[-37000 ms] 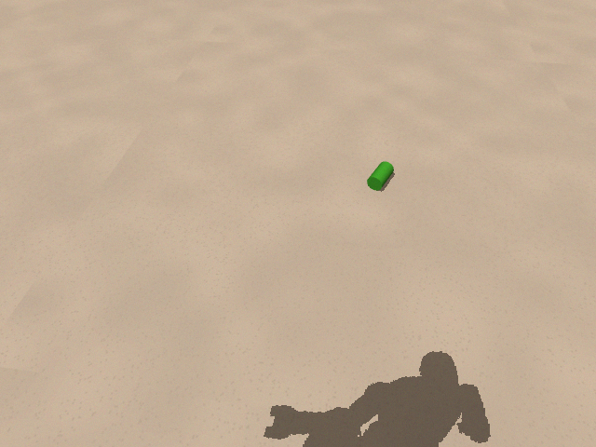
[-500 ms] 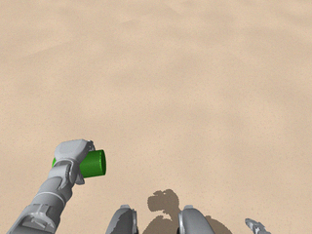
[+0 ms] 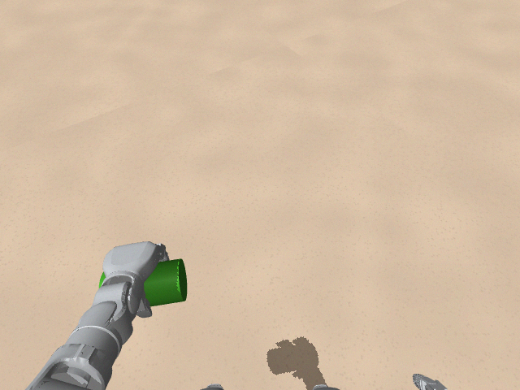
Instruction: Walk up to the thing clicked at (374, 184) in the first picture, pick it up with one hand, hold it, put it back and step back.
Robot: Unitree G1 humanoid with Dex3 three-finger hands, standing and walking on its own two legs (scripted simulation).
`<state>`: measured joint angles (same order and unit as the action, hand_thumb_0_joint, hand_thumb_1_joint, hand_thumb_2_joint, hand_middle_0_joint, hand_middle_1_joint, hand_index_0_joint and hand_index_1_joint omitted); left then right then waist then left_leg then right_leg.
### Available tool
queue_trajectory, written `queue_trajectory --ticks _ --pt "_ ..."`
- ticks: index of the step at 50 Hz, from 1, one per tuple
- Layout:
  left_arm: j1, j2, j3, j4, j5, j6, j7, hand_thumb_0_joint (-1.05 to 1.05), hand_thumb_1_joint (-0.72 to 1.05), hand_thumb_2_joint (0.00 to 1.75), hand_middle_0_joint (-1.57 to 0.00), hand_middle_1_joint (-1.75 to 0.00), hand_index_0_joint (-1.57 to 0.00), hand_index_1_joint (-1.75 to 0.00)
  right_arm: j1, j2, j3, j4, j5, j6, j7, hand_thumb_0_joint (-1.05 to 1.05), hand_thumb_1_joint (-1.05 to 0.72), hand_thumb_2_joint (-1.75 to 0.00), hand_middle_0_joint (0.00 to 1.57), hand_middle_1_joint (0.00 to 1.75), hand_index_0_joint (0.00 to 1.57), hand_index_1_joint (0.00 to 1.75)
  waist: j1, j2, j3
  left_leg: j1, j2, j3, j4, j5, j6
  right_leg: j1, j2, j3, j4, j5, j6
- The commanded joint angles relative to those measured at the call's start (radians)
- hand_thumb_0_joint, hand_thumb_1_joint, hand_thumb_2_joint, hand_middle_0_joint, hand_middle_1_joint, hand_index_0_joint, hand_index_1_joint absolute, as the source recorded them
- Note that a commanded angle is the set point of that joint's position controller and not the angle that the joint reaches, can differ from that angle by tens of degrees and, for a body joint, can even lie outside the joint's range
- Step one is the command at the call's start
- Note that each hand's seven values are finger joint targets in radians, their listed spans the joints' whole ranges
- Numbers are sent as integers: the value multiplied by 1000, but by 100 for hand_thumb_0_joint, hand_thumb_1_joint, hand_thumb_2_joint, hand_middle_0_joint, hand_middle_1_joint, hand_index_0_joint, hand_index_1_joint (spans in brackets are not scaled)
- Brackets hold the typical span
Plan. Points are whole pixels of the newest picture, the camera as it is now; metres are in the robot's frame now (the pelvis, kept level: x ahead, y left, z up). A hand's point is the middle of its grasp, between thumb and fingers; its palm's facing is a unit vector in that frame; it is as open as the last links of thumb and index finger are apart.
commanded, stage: hold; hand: left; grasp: from above
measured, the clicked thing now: (146, 285) +0.32 +0.22 -0.11
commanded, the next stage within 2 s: crouch in 1.84 s
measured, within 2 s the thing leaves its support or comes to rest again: neither
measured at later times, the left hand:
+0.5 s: hand (137, 272) +0.32 +0.22 -0.05, palm faces -0.46 -0.06 -0.88, open 10.4 cm
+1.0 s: hand (133, 284) +0.29 +0.21 -0.03, palm faces -0.46 -0.06 -0.89, open 10.3 cm
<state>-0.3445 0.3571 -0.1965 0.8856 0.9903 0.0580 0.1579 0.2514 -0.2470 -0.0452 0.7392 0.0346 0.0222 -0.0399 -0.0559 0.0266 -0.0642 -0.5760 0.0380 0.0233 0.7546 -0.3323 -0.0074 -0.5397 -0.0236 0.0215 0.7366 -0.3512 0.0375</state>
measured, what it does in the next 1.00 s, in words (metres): stands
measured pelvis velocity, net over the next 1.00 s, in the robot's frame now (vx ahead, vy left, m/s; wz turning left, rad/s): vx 0.00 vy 0.00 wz -0.01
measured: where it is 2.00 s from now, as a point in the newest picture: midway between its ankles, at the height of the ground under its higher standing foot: outside the picture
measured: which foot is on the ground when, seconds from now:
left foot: down 0.00-1.00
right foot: down 0.00-1.00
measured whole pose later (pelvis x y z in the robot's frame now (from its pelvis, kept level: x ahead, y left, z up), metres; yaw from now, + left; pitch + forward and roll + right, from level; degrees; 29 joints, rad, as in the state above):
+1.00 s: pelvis +0.00 +0.00 +0.02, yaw +0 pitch +2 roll +0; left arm -0.28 0.36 -0.23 0.73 1.00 0.06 0.02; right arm 0.21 -0.26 -0.05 0.69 0.05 0.07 -0.03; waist -0.01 0.04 -0.01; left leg -0.32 0.03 0.04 0.51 -0.22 -0.01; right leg -0.30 -0.03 0.03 0.52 -0.25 0.03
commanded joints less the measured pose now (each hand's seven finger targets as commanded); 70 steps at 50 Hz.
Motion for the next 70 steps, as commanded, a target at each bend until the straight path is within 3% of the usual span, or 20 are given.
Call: queue_trajectory --ticks 1,7,10,13,21,28,35,36,38,41,43,45,49,53,62,63,65,68,69,70 --pt "-355 214 74 -202 13 2 43 0 72 72 -111 -49 -110 -51 9 -155 -52 -93 0 -30 -7 0 -89 -89 20 30 20 30 3 25 -307 293 -40 -5 -119 263 -1 109 52 -27 -135 250 -38" --pt "-353 196 62 -226 8 2 18 0 75 73 -114 -49 -112 -51 -1 -155 -56 -102 2 -28 -2 0 -88 -89 20 30 20 30 11 24 -298 335 -39 -1 -154 303 -3 149 55 -26 -161 280 -40" --pt "-330 219 81 -219 11 5 12 0 73 74 -113 -48 -111 -50 -5 -157 -58 -108 4 -26 0 0 -88 -89 20 30 20 30 25 2 -297 334 -44 7 -163 326 2 196 53 -23 -174 312 -37" --pt "-332 204 66 -231 19 10 1 0 77 74 -115 -49 -113 -51 -8 -156 -58 -110 3 -22 3 0 -88 -89 20 30 20 30 18 -1 -304 353 -45 13 -162 374 7 213 52 -19 -181 366 -33" --pt "-326 217 73 -281 11 9 -32 0 80 75 -119 -47 -116 -49 -34 -155 -57 -134 7 -13 6 0 -88 -89 20 30 20 30 34 31 -266 383 -38 12 -215 347 2 234 56 -27 -215 321 -41" --pt "-331 213 66 -309 15 10 -49 0 77 75 -117 -46 -114 -49 -39 -158 -57 -142 7 -5 8 0 -88 -89 20 30 20 30 30 17 -268 413 -35 15 -231 388 7 253 56 -29 -232 359 -40" --pt "-322 208 64 -331 19 6 -59 0 77 75 -118 -46 -115 -49 -68 -152 -51 -158 7 0 9 0 -89 -90 20 30 20 30 38 0 -243 408 -47 24 -256 330 16 273 46 -21 -268 327 -33" --pt "-329 229 79 -343 20 6 -59 0 79 76 -119 -45 -116 -49 -74 -154 -51 -161 9 1 8 0 -89 -90 20 30 20 30 45 6 -255 413 -48 26 -259 320 16 282 45 -20 -270 314 -33" --pt "-310 201 62 -324 17 10 -64 0 79 73 -118 -46 -116 -49 -76 -147 -46 -160 6 1 11 0 -88 -90 20 30 20 30 39 -14 -216 399 -45 22 -271 300 17 278 47 -25 -279 295 -34" --pt "-315 234 84 -351 18 6 -75 0 78 74 -118 -46 -115 -49 -85 -153 -49 -163 9 4 9 0 -88 -89 20 30 20 30 46 10 -236 418 -45 24 -278 280 15 281 46 -22 -286 268 -36" --pt "-312 201 57 -358 22 6 -82 0 79 72 -118 -46 -116 -48 -93 -147 -44 -172 9 3 9 0 -89 -90 20 30 20 30 41 -11 -223 416 -45 19 -286 275 18 279 46 -25 -293 263 -36" --pt "-309 229 79 -360 19 6 -85 0 79 72 -117 -47 -115 -49 -100 -149 -42 -169 12 3 7 0 -88 -90 20 30 20 30 49 8 -222 416 -48 25 -291 260 18 286 44 -21 -300 247 -36" --pt "-312 213 62 -368 21 5 -92 0 77 73 -116 -49 -114 -51 -117 -147 -39 -175 12 0 3 0 -89 -90 20 30 20 30 48 11 -205 432 -40 18 -308 238 13 271 48 -28 -309 217 -41" --pt "-316 224 71 -378 6 3 -101 0 77 72 -117 -46 -115 -48 -122 -150 -35 -178 13 -3 2 0 -89 -90 20 30 20 30 45 16 -189 432 -34 14 -323 199 13 271 47 -26 -318 189 -40" --pt "-308 233 79 -415 3 0 -118 0 76 72 -115 -47 -113 -49 -144 -140 -27 -184 17 -9 -6 0 -89 -90 20 30 20 30 57 11 -205 446 -41 21 -327 222 16 288 45 -21 -327 201 -38" --pt "-308 207 55 -402 1 1 -122 0 75 72 -114 -50 -112 -52 -145 -137 -24 -183 17 -10 -6 0 -89 -90 20 30 20 30 51 -9 -193 445 -37 15 -331 221 14 285 48 -26 -326 197 -39" --pt "-296 226 71 -415 3 2 -129 0 76 72 -115 -48 -113 -50 -144 -141 -26 -185 19 -10 -7 0 -89 -90 20 30 20 30 54 -2 -197 449 -39 19 -331 220 16 291 46 -23 -330 197 -38" --pt "-292 205 47 -414 -2 2 -141 0 77 73 -116 -49 -114 -51 -155 -139 -23 -189 20 -9 -8 0 -89 -90 20 30 20 30 50 -6 -180 451 -37 16 -339 221 14 282 46 -23 -333 200 -39" --pt "-311 215 51 -411 2 -2 -144 0 77 73 -116 -49 -114 -51 -154 -136 -21 -187 20 -10 -9 0 -89 -90 20 30 20 30 49 -20 -170 442 -38 17 -339 212 18 282 46 -23 -336 191 -37" --pt "-323 250 82 -429 -3 -8 -140 0 76 73 -115 -48 -113 -50 -152 -138 -23 -187 19 -10 -11 0 -89 -90 20 30 20 30 62 -3 -179 438 -40 17 -342 202 17 295 45 -23 -342 179 -38"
